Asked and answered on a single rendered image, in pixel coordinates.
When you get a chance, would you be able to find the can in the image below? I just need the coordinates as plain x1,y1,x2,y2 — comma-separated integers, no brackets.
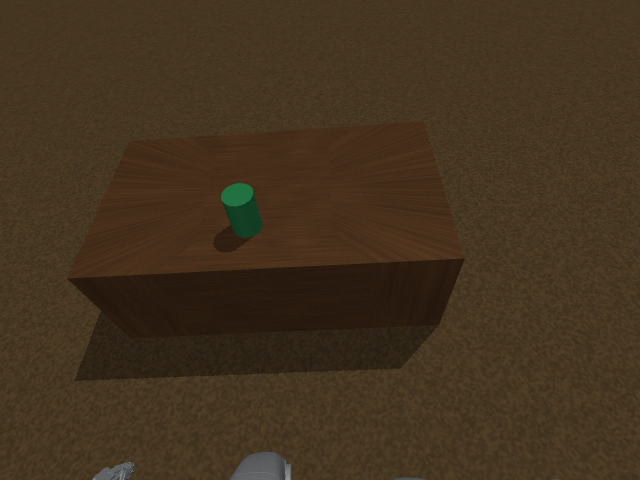
221,183,262,238

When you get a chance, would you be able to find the left robot hand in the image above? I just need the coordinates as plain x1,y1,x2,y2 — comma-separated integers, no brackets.
92,462,135,480

